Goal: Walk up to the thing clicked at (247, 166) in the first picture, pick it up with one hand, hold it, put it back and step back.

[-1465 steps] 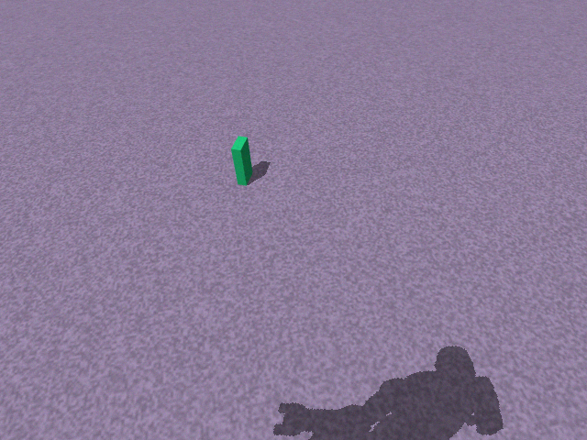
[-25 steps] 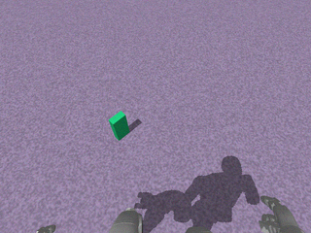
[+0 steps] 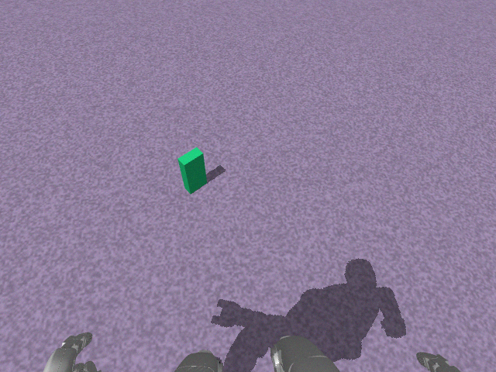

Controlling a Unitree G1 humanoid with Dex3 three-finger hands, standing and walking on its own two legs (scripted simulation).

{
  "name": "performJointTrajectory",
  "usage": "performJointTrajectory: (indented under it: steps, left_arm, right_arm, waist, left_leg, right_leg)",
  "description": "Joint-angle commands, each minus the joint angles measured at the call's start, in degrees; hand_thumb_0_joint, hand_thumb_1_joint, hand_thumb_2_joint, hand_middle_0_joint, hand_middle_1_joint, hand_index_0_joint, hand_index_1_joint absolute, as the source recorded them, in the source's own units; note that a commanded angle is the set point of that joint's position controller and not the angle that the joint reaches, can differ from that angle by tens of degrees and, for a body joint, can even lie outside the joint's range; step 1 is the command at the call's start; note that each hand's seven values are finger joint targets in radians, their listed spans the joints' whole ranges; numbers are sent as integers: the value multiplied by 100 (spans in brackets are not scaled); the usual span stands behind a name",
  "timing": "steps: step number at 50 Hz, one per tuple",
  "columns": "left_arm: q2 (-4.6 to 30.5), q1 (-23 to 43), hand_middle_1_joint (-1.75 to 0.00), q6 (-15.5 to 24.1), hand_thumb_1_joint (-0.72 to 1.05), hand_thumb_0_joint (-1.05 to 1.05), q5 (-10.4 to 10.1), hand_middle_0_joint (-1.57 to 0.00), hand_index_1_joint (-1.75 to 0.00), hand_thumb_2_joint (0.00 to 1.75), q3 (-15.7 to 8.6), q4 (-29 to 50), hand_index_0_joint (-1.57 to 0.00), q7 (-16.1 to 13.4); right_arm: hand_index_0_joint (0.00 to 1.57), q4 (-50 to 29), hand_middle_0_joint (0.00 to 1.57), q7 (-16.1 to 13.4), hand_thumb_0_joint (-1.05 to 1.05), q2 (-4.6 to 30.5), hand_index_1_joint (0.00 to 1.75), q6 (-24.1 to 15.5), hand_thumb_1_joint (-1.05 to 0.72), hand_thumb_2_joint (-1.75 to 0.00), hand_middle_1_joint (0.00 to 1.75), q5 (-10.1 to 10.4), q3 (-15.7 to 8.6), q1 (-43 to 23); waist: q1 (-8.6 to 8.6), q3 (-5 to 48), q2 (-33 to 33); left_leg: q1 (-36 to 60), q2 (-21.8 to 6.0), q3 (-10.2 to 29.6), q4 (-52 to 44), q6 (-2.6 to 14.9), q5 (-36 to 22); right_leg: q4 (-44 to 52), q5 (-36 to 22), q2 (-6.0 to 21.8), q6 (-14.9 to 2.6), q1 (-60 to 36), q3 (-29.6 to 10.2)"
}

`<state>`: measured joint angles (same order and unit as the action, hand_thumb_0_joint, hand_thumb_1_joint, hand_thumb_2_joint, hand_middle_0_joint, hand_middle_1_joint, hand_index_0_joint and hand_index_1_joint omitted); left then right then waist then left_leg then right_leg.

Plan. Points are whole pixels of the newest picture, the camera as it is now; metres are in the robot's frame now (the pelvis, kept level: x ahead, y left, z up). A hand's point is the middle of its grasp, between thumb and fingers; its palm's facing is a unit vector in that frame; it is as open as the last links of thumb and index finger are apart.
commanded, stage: step back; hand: left
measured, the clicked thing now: (193, 171) +0.94 +0.23 -0.65
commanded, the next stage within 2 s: stand in 1.34 s
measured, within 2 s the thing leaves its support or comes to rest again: neither
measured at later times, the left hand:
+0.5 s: hand out of the picture -0.09 +0.25 -0.14, palm faces +0.08 -0.91 -0.41, open 7.3 cm
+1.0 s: hand out of the picture -0.09 +0.23 -0.15, palm faces +0.08 -0.94 -0.33, open 7.3 cm
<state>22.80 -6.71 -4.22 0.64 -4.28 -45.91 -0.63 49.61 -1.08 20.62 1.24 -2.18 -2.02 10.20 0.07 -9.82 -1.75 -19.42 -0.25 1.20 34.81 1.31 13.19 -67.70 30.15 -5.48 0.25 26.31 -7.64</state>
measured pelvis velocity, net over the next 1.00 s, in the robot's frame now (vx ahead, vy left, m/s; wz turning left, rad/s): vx -0.13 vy -0.03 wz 0.06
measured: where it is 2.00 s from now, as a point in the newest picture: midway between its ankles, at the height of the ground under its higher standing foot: outside the picture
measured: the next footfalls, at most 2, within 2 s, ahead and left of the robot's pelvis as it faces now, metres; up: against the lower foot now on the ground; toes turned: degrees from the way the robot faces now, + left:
right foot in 0.14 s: -0.08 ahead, -0.16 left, +0.00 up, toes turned +2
left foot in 0.46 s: -0.09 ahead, +0.09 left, +0.00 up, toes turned +3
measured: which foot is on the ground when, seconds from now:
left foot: down 0.00-0.18, up 0.20-0.44, down 0.46-1.00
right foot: up 0.00-0.12, down 0.14-1.00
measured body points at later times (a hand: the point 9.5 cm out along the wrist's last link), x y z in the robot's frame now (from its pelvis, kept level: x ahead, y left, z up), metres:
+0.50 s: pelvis -0.15 -0.03 -0.01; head -0.13 -0.03 +0.44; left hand -0.09 +0.30 -0.12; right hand -0.08 -0.34 -0.13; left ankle -0.15 +0.09 -0.73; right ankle -0.10 -0.15 -0.72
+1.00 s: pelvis -0.13 -0.03 +0.00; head -0.12 -0.03 +0.45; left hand -0.09 +0.28 -0.12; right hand -0.04 -0.34 -0.12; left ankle -0.13 +0.09 -0.73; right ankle -0.12 -0.16 -0.73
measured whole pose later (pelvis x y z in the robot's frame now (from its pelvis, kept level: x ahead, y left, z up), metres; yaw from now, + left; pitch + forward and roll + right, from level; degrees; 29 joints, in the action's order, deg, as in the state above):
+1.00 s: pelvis -0.13 -0.03 +0.00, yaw +4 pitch -2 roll +0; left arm 20.2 -10.7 0.7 0.9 -1.8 -58.4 1.1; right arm 59.3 0.5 20.7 -1.1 -1.9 -2.9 10.6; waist 1.9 -3.0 -0.4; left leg -13.8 0.7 0.7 31.8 0.3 15.7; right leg -32.8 17.5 1.6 0.0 13.5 1.0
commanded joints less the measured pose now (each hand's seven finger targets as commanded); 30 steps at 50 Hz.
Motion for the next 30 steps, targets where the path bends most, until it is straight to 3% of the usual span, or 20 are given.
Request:
performJointTrajectory:
  steps: [1, 4, 6, 7, 8, 9, 10, 11, 12, 13, 15, 18, 20, 22, 23, 24, 25, 27, 28, 30]
  left_arm:
    - [985, -236, -30, 116, 90, 0, 56, -20, -30, 90, -319, 345, -20, -7]
    - [929, -580, -30, 173, 90, 0, 59, -20, -30, 90, -299, 165, -20, 27]
    - [896, -1110, -30, 215, 90, 0, 90, -20, -30, 90, -319, -167, -20, 29]
    - [1106, -1150, -30, 241, 90, 0, 166, -20, -30, 90, -386, -180, -20, 25]
    - [1732, -1012, -30, 240, 90, 0, 229, -20, -30, 90, -553, -40, -20, 37]
    - [2274, -528, -30, 222, 90, 0, 238, -20, -30, 90, -639, 176, -20, 20]
    - [2024, -255, -30, 273, 90, 0, 195, -20, -30, 90, -567, 307, -20, -10]
    - [1645, 221, -30, 313, 90, 0, 152, -20, -30, 90, -423, 368, -20, -35]
    - [1388, 397, -30, 336, 90, 0, 196, -20, -30, 90, -363, 336, -20, -68]
    - [1319, 274, -30, 373, 90, 0, 221, -20, -30, 90, -391, 293, -20, -77]
    - [1403, 25, -30, 433, 90, 0, 259, -20, -30, 90, -419, 272, -20, -49]
    - [1483, -366, -30, 468, 90, 0, 268, -20, -30, 90, -474, 119, -20, -36]
    - [1512, -324, -30, 447, 90, 0, 225, -20, -30, 90, -440, 60, -20, 8]
    - [1315, -285, -30, 390, 90, 0, 186, -20, -30, 90, -280, 7, -20, 46]
    - [974, -442, -30, 380, 90, 0, 160, -20, -30, 90, -177, -15, -20, 58]
    - [775, -113, -30, 393, 90, 0, 33, -20, -30, 90, -113, 2, -20, 73]
    - [1320, 178, -30, 416, 90, 0, 95, -20, -30, 90, -303, -90, -20, 38]
    - [1072, -171, -30, 461, 90, 0, 9, -20, -30, 90, -235, -281, -20, 135]
    - [1022, -169, -30, 498, 90, 0, 21, -20, -30, 90, -210, -325, -20, 149]
    - [1033, -306, -30, 533, 90, 0, 53, -20, -30, 90, -225, -487, -20, 184]
  right_arm:
    - [20, -560, 20, -122, 0, 1643, 30, -104, -90, -90, 30, -39, -492, -62]
    - [20, -610, 20, -100, 0, 1767, 30, -17, -90, -90, 30, -5, -506, -191]
    - [20, -615, 20, -64, 0, 1776, 30, 71, -90, -90, 30, 47, -471, -312]
    - [20, -616, 20, -45, 0, 1514, 30, 92, -90, -90, 30, 81, -389, -248]
    - [20, -816, 20, -66, 0, 1141, 30, 57, -90, -90, 30, 125, -306, -408]
    - [20, -819, 20, -175, 0, 1288, 30, 70, -90, -90, 30, 96, -421, -606]
    - [20, -731, 20, -162, 0, 1464, 30, 83, -90, -90, 30, 118, -473, -551]
    - [20, -529, 20, -147, 0, 1466, 30, 80, -90, -90, 30, 138, -435, -220]
    - [20, -420, 20, -122, 0, 1321, 30, 52, -90, -90, 30, 167, -381, -94]
    - [20, -391, 20, -94, 0, 1273, 30, 10, -90, -90, 30, 163, -366, -3]
    - [20, -297, 20, -50, 0, 1331, 30, -21, -90, -90, 30, 115, -355, 122]
    - [20, -332, 20, 21, 0, 1301, 30, -92, -90, -90, 30, 20, -362, -167]
    - [20, -167, 20, 58, 0, 1248, 30, -174, -90, -90, 30, 24, -367, -79]
    - [20, 181, 20, 58, 0, 1156, 30, -249, -90, -90, 30, 15, -427, 459]
    - [20, 276, 20, 37, 0, 1362, 30, -292, -90, -90, 30, -62, -511, 635]
    - [20, 168, 20, 41, 0, 1889, 30, -319, -90, -90, 30, -66, -529, 315]
    - [20, 54, 20, 79, 0, 2118, 30, -329, -90, -90, 30, -27, -584, 71]
    - [20, 52, 20, 57, 0, 1502, 30, -427, -90, -90, 30, -44, -379, -369]
    - [20, 96, 20, 52, 0, 1458, 30, -437, -90, -90, 30, -56, -385, -251]
    - [20, 185, 20, 100, 0, 1506, 30, -410, -90, -90, 30, -53, -419, -174]
  waist:
    - [-109, 1163, 1031]
    - [15, 1532, 1391]
    - [230, 1726, 1287]
    - [199, 1524, 803]
    - [293, 1161, -903]
    - [510, 846, -1593]
    - [311, 593, -1014]
    - [-8, 571, -344]
    - [-142, 589, -320]
    - [-90, 713, -523]
    - [116, 892, -693]
    - [418, 874, -862]
    - [351, 851, -908]
    - [41, 946, -489]
    - [-2, 1017, 330]
    - [-97, 756, 1378]
    - [-185, 257, 967]
    - [162, 373, 536]
    - [88, 458, 694]
    - [5, 604, 1096]
  left_leg:
    - [1045, -1467, 1376, -883, 1313, -1751]
    - [1074, -1448, 1272, -645, 1085, -1680]
    - [453, -1157, 941, -331, 736, -1236]
    - [-317, -834, 804, 50, 424, -317]
    - [-1665, 297, 382, 1099, 9, 1298]
    - [-1204, 469, 551, 2499, -217, 2264]
    - [-938, 375, 1028, 3144, -233, 2032]
    - [-950, 574, 1079, 3404, -197, 1589]
    - [-933, 653, 879, 3392, -155, 1329]
    - [-845, 633, 729, 3302, -189, 1200]
    - [-990, 490, 510, 2870, -251, 1225]
    - [-1082, 134, 315, 1284, -242, 1684]
    - [-122, 62, 41, 45, -149, 1891]
    - [1257, 254, -82, -1459, 23, 800]
    - [1912, -320, 1051, -1662, 193, 1382]
    - [1072, -1672, 3241, -2421, 826, 3531]
    - [-177, -2034, 3545, -2622, 1308, 3993]
    - [243, -1334, 2184, -2148, 898, 2475]
    - [390, -1185, 1833, -2002, 759, 2056]
    - [156, -1022, 1517, -1996, 700, 2194]
  right_leg:
    - [1056, 104, 288, 150, -112, 146]
    - [2839, -269, 501, -25, -815, 492]
    - [4145, -1196, 370, -188, -1771, 901]
    - [4316, -1220, 641, -267, -2045, 315]
    - [4763, -812, 1904, -804, -1851, -1625]
    - [5230, -769, 3076, -1775, -214, -2733]
    - [5207, -877, 3033, -1777, 274, -2451]
    - [4689, -1654, 2399, -1429, 5, -1354]
    - [4449, -2066, 1974, -1141, -180, -720]
    - [4344, -1817, 1783, -1018, -403, -521]
    - [4381, -896, 1692, -1011, -1072, -564]
    - [4560, 375, 2024, -1159, -1831, -1028]
    - [4543, 224, 2123, -1144, -1306, -941]
    - [3914, -115, 1692, -736, -680, -287]
    - [3142, 28, 1371, -484, 191, 48]
    - [2415, 147, 606, -97, 773, 837]
    - [1790, 264, 854, -90, 185, 334]
    - [1896, -457, 866, -131, -109, 305]
    - [2261, -536, 839, -147, -226, 472]
    - [2694, -493, 705, -105, -792, 734]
